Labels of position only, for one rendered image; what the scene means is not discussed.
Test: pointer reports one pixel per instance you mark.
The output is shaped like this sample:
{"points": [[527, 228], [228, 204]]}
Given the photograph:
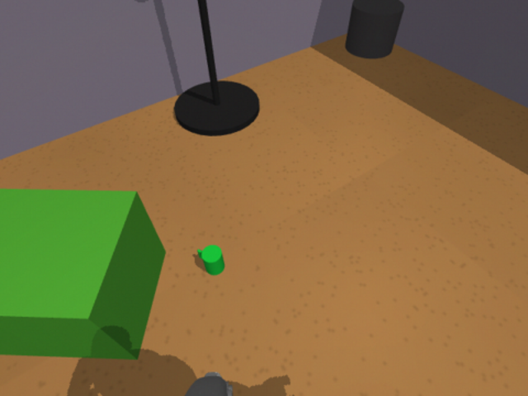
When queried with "coat stand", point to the coat stand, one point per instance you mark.
{"points": [[217, 107]]}

